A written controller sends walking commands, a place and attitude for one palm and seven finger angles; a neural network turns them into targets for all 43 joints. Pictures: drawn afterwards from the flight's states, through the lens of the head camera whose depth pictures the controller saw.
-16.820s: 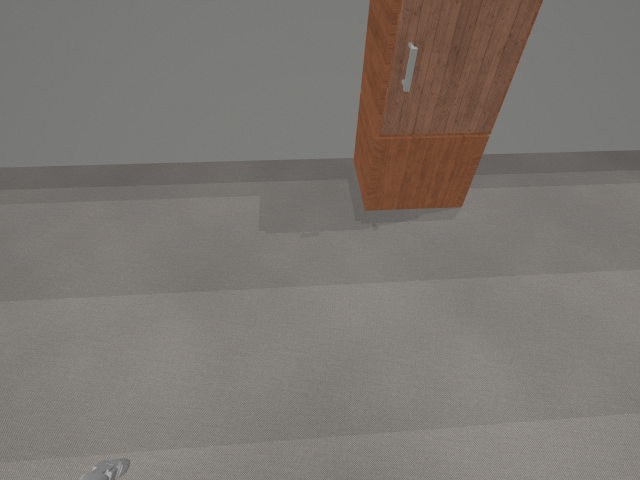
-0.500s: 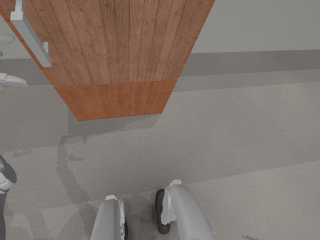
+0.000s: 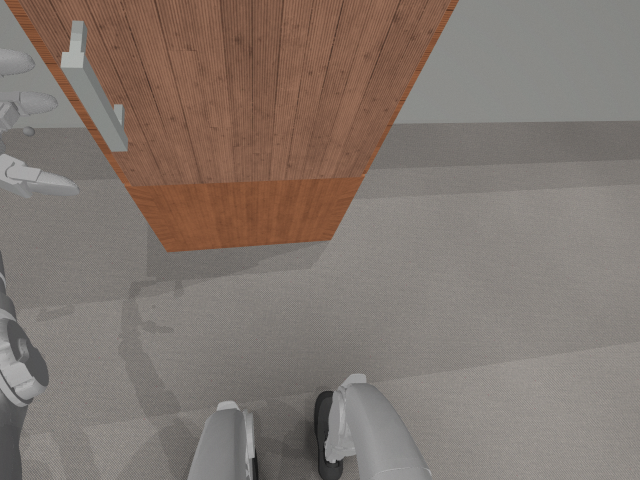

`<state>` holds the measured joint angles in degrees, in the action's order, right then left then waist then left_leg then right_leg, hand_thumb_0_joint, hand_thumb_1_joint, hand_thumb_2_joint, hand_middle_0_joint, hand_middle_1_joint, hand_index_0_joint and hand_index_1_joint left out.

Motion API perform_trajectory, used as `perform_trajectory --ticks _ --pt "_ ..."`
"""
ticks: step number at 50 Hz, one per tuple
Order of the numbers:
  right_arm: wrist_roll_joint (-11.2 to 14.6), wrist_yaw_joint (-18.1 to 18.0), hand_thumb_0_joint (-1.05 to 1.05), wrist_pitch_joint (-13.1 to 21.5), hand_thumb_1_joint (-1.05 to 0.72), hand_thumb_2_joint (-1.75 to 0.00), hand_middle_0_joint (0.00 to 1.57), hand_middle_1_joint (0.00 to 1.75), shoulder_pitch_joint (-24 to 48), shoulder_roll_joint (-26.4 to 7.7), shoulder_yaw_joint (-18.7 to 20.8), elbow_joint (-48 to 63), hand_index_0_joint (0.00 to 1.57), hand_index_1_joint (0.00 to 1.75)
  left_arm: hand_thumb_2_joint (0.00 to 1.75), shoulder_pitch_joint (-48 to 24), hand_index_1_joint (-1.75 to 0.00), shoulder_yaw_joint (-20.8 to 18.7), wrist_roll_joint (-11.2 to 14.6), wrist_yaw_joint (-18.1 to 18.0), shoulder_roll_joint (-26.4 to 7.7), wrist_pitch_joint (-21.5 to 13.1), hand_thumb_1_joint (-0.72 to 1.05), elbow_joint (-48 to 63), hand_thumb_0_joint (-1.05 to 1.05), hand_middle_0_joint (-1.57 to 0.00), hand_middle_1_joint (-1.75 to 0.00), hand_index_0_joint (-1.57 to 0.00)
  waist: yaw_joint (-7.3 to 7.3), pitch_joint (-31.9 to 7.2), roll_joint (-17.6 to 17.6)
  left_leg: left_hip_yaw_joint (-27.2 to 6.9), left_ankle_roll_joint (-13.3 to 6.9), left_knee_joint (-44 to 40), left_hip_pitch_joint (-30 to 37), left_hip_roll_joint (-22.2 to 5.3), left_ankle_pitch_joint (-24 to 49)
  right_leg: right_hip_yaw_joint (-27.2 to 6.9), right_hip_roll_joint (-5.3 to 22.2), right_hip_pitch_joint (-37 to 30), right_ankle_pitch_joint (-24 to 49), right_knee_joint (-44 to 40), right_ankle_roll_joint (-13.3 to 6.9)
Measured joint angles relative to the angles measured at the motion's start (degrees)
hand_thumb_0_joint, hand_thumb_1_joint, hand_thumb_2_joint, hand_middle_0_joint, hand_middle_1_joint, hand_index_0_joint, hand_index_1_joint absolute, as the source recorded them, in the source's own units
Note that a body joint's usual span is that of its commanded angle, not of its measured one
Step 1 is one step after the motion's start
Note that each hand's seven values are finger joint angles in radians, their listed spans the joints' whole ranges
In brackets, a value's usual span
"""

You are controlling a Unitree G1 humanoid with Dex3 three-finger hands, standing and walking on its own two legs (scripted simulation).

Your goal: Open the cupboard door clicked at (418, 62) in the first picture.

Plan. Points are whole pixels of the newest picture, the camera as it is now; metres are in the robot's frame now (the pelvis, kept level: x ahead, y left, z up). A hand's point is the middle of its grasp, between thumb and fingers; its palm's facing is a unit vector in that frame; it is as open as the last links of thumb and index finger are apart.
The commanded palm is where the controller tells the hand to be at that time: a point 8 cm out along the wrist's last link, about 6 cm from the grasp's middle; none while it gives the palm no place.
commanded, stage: move the hooked fingers beside the handle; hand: left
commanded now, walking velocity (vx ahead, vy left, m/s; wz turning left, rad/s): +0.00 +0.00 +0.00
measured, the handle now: (100, 93) +0.55 +0.23 +0.03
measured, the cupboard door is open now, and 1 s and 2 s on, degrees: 0 0 0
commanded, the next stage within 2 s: slide the fingers in behind the handle in 0.32 s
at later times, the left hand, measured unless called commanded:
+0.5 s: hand (37, 126) +0.50 +0.28 +0.04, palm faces +0.07 -1.00 -0.06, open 14.0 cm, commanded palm +0.48 +0.30 +0.03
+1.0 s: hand (80, 128) +0.50 +0.24 +0.03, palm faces +0.07 -1.00 -0.04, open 14.0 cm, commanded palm +0.48 +0.27 +0.03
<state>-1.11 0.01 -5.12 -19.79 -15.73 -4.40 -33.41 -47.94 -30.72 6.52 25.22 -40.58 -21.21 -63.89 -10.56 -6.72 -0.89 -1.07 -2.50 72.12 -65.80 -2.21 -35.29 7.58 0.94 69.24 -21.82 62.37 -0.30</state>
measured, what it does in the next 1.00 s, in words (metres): stands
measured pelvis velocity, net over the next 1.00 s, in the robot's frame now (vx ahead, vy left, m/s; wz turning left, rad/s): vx -0.01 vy -0.01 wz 0.00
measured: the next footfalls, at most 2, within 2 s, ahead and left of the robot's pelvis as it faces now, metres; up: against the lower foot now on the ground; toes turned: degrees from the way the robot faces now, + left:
none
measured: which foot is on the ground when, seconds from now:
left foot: down 0.00-1.00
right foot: down 0.00-1.00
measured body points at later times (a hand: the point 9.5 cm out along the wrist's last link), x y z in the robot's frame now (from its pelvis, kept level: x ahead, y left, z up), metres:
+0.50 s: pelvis -0.01 -0.01 -0.01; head +0.18 +0.03 +0.40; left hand +0.49 +0.33 +0.04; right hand +0.01 -0.28 -0.11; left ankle -0.03 +0.08 -0.63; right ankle +0.06 -0.13 -0.63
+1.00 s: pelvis -0.01 -0.01 +0.00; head +0.17 +0.02 +0.41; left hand +0.49 +0.29 +0.04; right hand +0.02 -0.27 -0.11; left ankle -0.03 +0.08 -0.63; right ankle +0.06 -0.13 -0.63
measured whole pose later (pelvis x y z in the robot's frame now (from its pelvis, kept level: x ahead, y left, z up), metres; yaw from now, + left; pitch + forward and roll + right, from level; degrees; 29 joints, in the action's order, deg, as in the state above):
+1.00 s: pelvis -0.01 -0.01 +0.00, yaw +0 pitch +29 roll -4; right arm -1.3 0.0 -4.5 -19.1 -15.6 -4.3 -32.9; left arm -48.7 -30.0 5.1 19.8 -36.7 -23.7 -64.4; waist -11.5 -6.5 -1.2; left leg 0.0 -2.0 72.5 -66.2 -2.4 -35.1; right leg 6.4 0.7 70.9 -21.9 64.2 -1.0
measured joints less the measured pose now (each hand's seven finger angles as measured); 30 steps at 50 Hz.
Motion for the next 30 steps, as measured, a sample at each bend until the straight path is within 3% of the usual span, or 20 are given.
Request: perform_trajectory --ticks 8,17,24,30 --pt "-0.5 -0.1 0.00 0.1 -0.91 -0.89 0.20 0.30 1.5 -0.3 0.7 0.7 0.21 0.30 0.30 0.2 -1.19 -0.5 -0.9 -1.6 1.9 -2.5 -0.50 0.4 -0.01 -0.30 -1.20 -0.30 -0.73 -0.3 -0.1 0.3 0.1 0.8 -0.4 -0.1 -0.4 -0.3 -0.1 0.8 -0.3 1.1 -0.1" --pt "-0.2 -0.3 0.00 0.0 -0.91 -0.89 0.20 0.30 1.3 -0.3 -0.4 1.4 0.21 0.30 0.30 -0.7 -1.19 -2.5 -1.9 -1.8 -1.1 -2.1 -0.50 -2.0 -0.01 -0.30 -1.20 -0.30 -1.07 0.9 0.0 0.7 0.2 1.6 -1.3 -0.4 -0.4 -0.7 -0.3 2.1 -0.3 2.3 -0.4" --pt "-0.1 -0.4 0.00 0.2 -0.91 -0.89 0.20 0.30 0.7 -0.3 -0.3 -0.1 0.21 0.30 0.30 -2.1 -1.19 -2.2 -0.6 0.0 -2.3 -2.4 -0.50 -1.1 -0.02 -0.30 -1.20 -0.30 -0.71 0.8 -0.1 0.2 0.6 2.4 -2.9 -0.3 -0.3 -0.3 -0.2 3.5 -0.3 2.9 -0.7" --pt "0.1 -0.3 0.00 -0.2 -0.91 -0.89 0.20 0.30 0.3 -0.5 0.2 -0.4 0.21 0.30 0.30 -1.3 -1.19 0.1 0.4 0.5 0.3 -0.5 -0.50 0.1 -0.01 -0.30 -1.20 -0.30 -0.43 0.2 -0.3 0.2 0.6 1.4 -2.1 -0.2 0.0 -0.3 -0.2 2.7 -0.1 2.0 -0.7"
